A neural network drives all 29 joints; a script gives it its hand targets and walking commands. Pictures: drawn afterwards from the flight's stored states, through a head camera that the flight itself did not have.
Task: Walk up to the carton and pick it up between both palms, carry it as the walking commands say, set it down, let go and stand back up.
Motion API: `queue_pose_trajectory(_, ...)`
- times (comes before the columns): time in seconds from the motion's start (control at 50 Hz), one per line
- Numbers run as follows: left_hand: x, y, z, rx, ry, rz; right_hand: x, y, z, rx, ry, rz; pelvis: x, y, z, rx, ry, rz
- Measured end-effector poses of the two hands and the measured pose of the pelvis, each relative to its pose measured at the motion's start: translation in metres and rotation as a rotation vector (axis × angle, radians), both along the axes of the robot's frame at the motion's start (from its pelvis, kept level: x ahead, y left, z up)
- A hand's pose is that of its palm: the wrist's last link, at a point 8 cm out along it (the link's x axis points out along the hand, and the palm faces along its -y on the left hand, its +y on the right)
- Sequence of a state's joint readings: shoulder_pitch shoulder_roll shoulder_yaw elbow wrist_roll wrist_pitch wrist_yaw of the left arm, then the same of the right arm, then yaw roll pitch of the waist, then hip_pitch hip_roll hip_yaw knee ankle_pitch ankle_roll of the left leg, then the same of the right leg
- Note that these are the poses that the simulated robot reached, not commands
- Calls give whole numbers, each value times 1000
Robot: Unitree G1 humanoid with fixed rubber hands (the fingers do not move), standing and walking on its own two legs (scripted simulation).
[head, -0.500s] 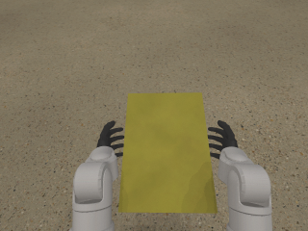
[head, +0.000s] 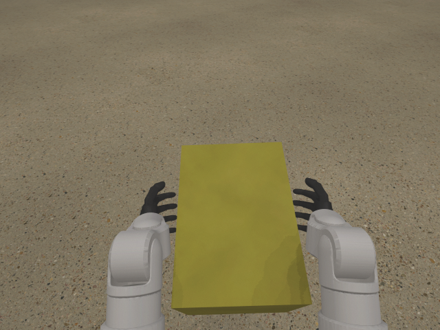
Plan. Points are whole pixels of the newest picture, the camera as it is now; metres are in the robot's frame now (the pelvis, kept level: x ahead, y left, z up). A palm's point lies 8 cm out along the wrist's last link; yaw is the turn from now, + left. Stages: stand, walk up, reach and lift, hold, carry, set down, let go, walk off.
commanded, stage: carry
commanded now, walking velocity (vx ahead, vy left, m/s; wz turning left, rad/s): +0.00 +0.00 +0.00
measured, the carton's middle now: (234, 229) +0.33 +0.01 +0.01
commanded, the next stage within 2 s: hold in 1.82 s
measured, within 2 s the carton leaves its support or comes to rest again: neither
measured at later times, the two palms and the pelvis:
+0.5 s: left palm (150, 238) +0.26 +0.14 +0.09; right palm (324, 237) +0.26 -0.13 +0.10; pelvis -0.01 +0.00 +0.00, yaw +0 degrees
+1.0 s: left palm (160, 250) +0.25 +0.13 +0.07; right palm (331, 251) +0.25 -0.15 +0.07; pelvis -0.03 -0.01 +0.00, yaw +1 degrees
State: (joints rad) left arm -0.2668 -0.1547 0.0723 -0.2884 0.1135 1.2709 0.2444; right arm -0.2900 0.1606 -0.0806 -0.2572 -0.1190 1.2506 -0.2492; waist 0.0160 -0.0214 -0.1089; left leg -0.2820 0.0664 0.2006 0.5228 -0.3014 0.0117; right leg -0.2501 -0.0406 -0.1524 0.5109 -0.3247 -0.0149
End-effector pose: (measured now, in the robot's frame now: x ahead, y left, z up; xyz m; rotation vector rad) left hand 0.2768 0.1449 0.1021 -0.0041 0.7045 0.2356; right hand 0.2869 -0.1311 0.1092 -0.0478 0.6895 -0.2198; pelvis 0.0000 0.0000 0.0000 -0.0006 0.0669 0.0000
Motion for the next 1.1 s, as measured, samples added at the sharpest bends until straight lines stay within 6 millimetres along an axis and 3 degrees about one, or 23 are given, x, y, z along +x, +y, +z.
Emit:
queue_pose_trajectory(0.6,-24,-3,-13,12,15,-27,-27,-6,-16,14,17,10,-18,-1,1,0,-6,6)
queue_pose_trajectory(1.1,-30,-17,-37,4,7,-50,-34,-23,-42,39,10,21,-28,-14,-1,3,-8,8)
